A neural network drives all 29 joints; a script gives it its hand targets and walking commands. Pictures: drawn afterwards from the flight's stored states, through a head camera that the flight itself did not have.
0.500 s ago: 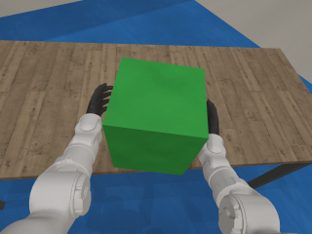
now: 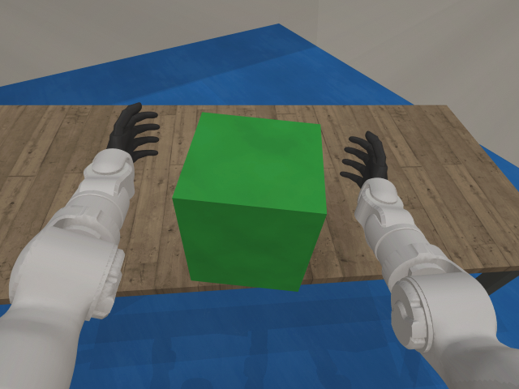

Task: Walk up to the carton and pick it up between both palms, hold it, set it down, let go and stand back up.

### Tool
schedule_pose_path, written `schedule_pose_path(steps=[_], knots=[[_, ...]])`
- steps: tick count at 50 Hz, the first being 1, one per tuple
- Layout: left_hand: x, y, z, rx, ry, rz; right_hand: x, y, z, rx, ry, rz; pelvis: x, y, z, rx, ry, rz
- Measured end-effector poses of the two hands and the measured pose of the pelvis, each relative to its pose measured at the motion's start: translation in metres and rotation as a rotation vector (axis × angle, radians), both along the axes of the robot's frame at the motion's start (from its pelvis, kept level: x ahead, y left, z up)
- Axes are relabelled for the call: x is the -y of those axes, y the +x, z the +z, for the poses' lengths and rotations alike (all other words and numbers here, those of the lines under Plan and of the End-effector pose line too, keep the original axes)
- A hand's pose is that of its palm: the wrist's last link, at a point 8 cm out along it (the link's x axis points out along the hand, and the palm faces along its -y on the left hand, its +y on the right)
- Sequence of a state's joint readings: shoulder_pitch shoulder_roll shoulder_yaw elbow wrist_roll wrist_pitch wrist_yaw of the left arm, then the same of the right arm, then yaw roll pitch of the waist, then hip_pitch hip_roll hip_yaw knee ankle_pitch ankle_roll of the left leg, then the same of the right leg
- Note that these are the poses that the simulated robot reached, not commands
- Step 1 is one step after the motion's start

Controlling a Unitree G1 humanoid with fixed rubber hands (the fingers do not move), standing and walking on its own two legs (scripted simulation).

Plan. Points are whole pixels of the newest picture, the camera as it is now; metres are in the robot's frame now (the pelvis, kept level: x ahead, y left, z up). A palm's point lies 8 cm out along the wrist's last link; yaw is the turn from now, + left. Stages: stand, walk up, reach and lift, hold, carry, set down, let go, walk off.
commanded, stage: set down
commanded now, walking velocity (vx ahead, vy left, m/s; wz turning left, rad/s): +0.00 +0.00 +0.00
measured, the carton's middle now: (252, 206) +0.44 -0.01 +0.01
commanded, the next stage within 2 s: none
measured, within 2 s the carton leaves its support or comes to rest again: neither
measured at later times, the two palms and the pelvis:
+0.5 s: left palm (105, 116) +0.47 +0.20 +0.19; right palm (383, 145) +0.42 -0.20 +0.17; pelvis -0.01 +0.01 +0.00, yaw +0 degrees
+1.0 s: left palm (105, 183) +0.41 +0.21 +0.12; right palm (387, 206) +0.35 -0.20 +0.12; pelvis -0.02 +0.01 +0.01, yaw +0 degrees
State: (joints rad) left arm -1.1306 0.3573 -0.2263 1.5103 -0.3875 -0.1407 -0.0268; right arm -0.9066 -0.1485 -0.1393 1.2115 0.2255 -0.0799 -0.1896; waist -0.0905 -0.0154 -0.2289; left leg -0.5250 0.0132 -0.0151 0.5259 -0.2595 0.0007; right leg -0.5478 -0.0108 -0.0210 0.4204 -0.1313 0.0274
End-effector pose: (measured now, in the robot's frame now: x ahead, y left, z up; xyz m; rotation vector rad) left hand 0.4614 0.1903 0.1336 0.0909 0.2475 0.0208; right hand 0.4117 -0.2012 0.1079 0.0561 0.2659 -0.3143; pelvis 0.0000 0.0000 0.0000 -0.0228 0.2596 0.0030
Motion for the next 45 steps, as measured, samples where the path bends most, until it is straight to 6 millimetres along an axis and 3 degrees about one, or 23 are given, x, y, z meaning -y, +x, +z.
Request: schedule_pose_path(steps=[6,10,21,31,36,45], knots=[[-0.002,0.0,0.04,0.038,-0.018,0.0,0.002,0.005,0.041,0.046,-0.003,-0.008,0.0,-0.004,0.0,0.019,0.0,0.0],[-0.009,-0.001,0.059,0.042,0.005,0.004,0.001,0.005,0.057,0.039,-0.005,-0.005,0.0,-0.01,0.001,0.046,0.0,0.001],[-0.014,0.007,0.054,0.004,-0.017,0.009,0.0,0.007,0.053,-0.032,-0.015,-0.008,-0.003,-0.012,0.002,0.051,-0.004,0.001],[-0.011,0.006,0.072,0.027,-0.03,-0.041,-0.008,0.007,0.079,0.042,0.001,-0.018,-0.01,-0.008,0.005,0.088,-0.013,0.002],[-0.018,-0.007,0.061,-0.009,-0.001,-0.043,-0.008,-0.007,0.071,0.015,0.006,-0.023,-0.014,-0.011,0.007,0.144,-0.016,0.004],[-0.025,-0.041,0.006,-0.091,0.008,-0.04,0.0,-0.045,0.027,-0.024,0.023,-0.027,-0.012,-0.019,0.007,0.191,-0.014,0.005]])
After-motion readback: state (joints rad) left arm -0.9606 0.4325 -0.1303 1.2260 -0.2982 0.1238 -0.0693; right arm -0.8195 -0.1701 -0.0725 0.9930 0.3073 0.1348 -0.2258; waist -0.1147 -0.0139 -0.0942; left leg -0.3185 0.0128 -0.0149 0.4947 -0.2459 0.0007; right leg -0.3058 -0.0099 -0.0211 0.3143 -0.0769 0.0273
